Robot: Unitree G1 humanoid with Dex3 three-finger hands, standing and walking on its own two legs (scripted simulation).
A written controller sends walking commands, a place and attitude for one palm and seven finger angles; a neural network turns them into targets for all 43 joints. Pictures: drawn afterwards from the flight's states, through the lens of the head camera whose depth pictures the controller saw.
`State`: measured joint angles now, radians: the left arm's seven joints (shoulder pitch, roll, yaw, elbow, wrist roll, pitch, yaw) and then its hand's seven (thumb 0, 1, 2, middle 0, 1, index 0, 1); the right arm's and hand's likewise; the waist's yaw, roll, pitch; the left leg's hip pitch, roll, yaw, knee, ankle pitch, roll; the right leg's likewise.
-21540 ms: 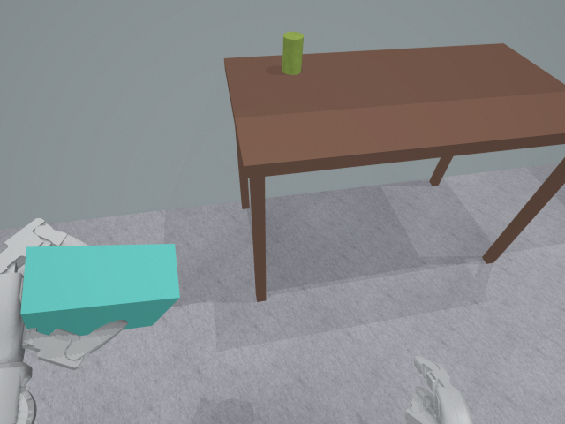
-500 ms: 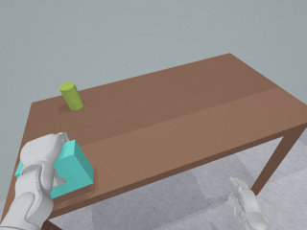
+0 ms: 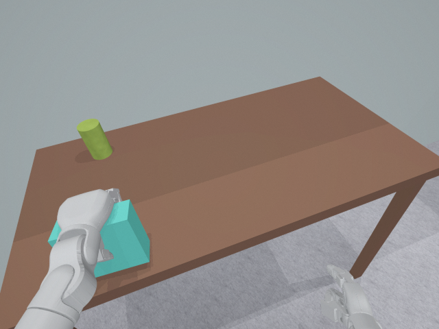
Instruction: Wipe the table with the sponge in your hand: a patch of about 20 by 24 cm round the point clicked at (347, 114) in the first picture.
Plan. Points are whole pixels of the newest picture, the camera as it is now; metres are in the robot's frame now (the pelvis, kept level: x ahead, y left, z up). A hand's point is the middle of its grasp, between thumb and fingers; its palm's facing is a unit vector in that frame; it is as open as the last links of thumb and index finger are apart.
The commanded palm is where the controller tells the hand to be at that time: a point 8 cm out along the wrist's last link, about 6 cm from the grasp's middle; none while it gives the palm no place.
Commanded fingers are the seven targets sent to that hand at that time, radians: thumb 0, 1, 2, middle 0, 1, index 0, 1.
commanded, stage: move the sponge above the wiping area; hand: left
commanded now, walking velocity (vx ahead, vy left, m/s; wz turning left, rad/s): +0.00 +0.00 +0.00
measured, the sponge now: (109, 247) +0.25 +0.27 +0.01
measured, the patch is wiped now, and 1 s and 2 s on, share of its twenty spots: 0.00 0.00 0.00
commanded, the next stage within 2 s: none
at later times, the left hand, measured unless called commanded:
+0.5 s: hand (109, 224) +0.28 +0.27 +0.05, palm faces -0.10 -0.08 -0.99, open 10.1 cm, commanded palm +0.26 +0.28 +0.14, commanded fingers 0.00 0.10 1.30 -1.20 -1.60 -1.20 -1.60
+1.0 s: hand (99, 212) +0.28 +0.28 +0.08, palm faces +0.06 -0.07 -1.00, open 10.1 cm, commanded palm +0.25 +0.28 +0.15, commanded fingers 0.00 0.10 1.30 -1.20 -1.60 -1.20 -1.60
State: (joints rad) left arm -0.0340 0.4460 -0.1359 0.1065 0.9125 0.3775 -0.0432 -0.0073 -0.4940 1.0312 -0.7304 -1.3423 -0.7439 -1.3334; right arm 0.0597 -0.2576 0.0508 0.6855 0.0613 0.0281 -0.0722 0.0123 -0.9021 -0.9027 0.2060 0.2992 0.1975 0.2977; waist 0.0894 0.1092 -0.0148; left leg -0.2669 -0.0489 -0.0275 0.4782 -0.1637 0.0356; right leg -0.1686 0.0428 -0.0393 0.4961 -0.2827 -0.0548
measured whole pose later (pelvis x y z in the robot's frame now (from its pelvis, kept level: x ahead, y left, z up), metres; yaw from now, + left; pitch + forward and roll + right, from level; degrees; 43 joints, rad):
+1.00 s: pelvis +0.01 +0.00 +0.00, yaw +0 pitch -1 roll +0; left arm -0.04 0.46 -0.05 0.12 0.92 0.21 0.10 -0.01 -0.50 1.04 -0.74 -1.34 -0.75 -1.32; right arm 0.08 -0.25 0.01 0.70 0.06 0.00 -0.08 0.01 -0.90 -0.90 0.20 0.30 0.20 0.30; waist 0.11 0.10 -0.03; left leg -0.29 -0.03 -0.03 0.50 -0.19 0.03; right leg -0.18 0.06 -0.04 0.49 -0.29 -0.06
